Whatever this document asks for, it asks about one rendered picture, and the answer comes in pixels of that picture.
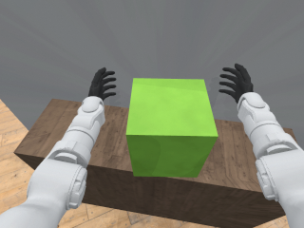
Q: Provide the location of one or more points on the right robot hand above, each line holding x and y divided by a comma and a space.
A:
242, 82

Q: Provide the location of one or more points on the pedestal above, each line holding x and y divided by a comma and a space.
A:
225, 194

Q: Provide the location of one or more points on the robot left upper arm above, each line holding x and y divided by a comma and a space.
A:
57, 187

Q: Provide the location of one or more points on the left robot forearm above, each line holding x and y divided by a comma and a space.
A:
80, 137

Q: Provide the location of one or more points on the left robot hand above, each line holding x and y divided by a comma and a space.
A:
97, 87

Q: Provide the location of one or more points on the right robot forearm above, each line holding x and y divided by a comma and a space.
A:
260, 125

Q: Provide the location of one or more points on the carton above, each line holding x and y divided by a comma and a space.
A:
170, 128

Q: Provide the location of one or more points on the robot right upper arm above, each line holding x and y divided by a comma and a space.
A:
281, 178

